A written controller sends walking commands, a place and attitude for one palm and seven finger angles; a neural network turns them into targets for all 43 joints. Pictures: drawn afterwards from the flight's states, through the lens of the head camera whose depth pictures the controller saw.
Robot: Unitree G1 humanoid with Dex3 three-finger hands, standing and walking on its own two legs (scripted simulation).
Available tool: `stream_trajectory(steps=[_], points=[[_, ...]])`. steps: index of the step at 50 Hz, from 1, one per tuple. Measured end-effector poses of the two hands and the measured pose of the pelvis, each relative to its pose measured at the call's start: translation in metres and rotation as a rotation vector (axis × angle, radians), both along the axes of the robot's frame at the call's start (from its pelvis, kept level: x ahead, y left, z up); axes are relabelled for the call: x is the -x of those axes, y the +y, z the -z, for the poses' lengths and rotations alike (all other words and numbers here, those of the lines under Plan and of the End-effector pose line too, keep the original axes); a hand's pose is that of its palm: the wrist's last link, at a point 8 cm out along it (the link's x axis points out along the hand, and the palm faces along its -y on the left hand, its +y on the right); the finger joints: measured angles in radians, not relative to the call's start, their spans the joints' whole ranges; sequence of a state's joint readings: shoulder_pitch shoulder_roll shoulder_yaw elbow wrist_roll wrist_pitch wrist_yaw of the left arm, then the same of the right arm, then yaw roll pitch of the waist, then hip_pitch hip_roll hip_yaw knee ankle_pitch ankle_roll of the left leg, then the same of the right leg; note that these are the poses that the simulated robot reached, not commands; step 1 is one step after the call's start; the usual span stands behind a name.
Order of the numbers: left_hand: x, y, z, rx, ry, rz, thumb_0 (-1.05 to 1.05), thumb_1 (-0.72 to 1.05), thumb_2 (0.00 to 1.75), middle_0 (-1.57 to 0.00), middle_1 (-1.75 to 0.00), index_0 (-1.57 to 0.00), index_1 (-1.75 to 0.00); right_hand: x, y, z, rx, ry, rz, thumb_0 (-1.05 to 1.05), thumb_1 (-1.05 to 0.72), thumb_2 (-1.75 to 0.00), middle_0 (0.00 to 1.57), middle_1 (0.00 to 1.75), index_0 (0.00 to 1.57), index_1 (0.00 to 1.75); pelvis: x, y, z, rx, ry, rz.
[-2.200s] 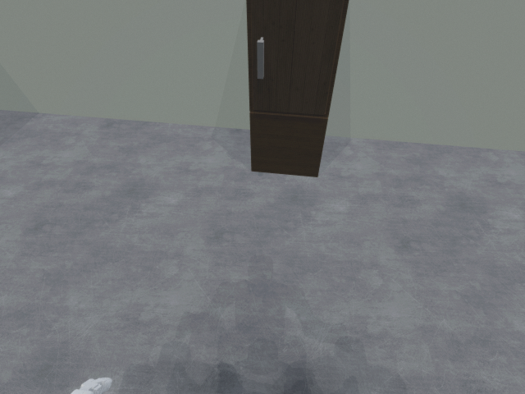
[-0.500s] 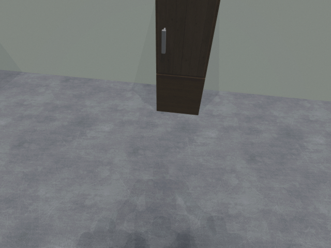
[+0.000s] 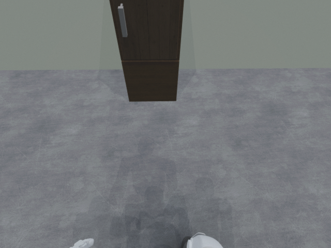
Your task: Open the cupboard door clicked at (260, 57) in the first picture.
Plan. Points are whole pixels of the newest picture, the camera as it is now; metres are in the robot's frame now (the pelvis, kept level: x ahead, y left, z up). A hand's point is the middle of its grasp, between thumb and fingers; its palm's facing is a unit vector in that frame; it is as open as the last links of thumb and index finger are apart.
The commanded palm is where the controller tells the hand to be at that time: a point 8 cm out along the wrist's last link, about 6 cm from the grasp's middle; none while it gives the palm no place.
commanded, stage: walk to a spot facing it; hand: left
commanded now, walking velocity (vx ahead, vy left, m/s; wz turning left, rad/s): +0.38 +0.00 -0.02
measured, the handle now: (123, 20) +1.18 +0.26 -0.06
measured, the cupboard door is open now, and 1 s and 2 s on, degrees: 0 0 0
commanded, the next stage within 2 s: take the last steps up to it in 0.48 s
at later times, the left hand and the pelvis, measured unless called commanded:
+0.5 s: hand (95, 238) +0.17 +0.20 -0.17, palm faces +0.12 -0.99 -0.12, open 7.4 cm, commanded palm none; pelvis +0.22 +0.04 +0.01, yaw +2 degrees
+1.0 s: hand (124, 137) +0.48 +0.16 -0.14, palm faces +0.05 -0.98 -0.20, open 7.3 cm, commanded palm none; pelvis +0.39 -0.01 +0.01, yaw +1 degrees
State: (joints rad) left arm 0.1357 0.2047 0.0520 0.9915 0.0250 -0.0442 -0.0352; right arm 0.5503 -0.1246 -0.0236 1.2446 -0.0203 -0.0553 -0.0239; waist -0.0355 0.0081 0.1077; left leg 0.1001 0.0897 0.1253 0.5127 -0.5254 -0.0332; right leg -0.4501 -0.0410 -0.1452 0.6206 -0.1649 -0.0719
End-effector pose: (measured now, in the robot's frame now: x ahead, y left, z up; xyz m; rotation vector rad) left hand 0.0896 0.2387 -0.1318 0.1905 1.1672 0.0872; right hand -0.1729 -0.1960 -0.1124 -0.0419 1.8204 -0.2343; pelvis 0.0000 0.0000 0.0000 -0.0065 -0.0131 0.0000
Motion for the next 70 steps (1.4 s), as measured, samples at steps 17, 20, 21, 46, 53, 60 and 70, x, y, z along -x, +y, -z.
stream_trajectory(steps=[17, 20, 21, 46, 53, 60, 70], points=[[-0.040, -0.010, 0.002, 0.059, 0.140, -0.150, 0.01, 0.92, 0.90, -0.20, -0.30, -0.20, -0.30, -0.392, -0.031, -0.012, 0.073, -0.656, -0.220, 0.00, -0.93, -0.90, 0.19, 0.30, 0.20, 0.30, -0.142, 0.004, -0.020, 0.044, -0.010, -0.047], [-0.043, -0.002, 0.013, 0.086, 0.190, -0.197, 0.01, 0.91, 0.90, -0.20, -0.30, -0.20, -0.30, -0.441, -0.016, -0.012, 0.077, -0.689, -0.275, 0.00, -0.92, -0.90, 0.19, 0.30, 0.20, 0.30, -0.174, 0.019, -0.013, 0.054, -0.010, -0.061], [-0.045, 0.002, 0.018, 0.092, 0.211, -0.206, 0.01, 0.91, 0.90, -0.20, -0.30, -0.20, -0.30, -0.454, -0.010, -0.011, 0.082, -0.698, -0.285, 0.00, -0.92, -0.90, 0.19, 0.30, 0.20, 0.30, -0.184, 0.024, -0.009, 0.046, -0.012, -0.061], [-0.368, -0.012, -0.016, -0.019, -0.017, -0.014, 0.01, 0.91, 0.90, -0.19, -0.30, -0.20, -0.30, -0.426, 0.002, 0.024, -0.048, -0.176, 0.002, 0.00, -0.91, -0.90, 0.20, 0.30, 0.20, 0.30, -0.371, -0.003, -0.008, -0.027, -0.016, -0.002], [-0.379, -0.024, -0.029, -0.033, -0.027, -0.121, -0.01, 0.95, 0.90, -0.20, -0.30, -0.20, -0.30, -0.536, -0.033, 0.020, -0.028, -0.322, -0.077, 0.01, -0.91, -0.90, 0.20, 0.30, 0.20, 0.30, -0.413, -0.020, -0.022, -0.010, -0.023, -0.035], [-0.352, -0.034, -0.024, 0.010, 0.120, -0.173, -0.01, 0.93, 0.90, -0.20, -0.30, -0.20, -0.30, -0.664, -0.049, 0.003, 0.023, -0.526, -0.169, 0.01, -0.93, -0.90, 0.19, 0.30, 0.20, 0.30, -0.454, -0.016, -0.030, 0.004, -0.012, -0.053], [-0.317, -0.032, -0.002, 0.129, 0.378, -0.296, 0.00, 0.91, 0.90, -0.20, -0.30, -0.20, -0.30, -0.806, -0.006, -0.011, 0.043, -0.647, -0.331, 0.01, -0.92, -0.90, 0.19, 0.30, 0.20, 0.30, -0.523, 0.023, -0.019, 0.032, -0.007, -0.073]])
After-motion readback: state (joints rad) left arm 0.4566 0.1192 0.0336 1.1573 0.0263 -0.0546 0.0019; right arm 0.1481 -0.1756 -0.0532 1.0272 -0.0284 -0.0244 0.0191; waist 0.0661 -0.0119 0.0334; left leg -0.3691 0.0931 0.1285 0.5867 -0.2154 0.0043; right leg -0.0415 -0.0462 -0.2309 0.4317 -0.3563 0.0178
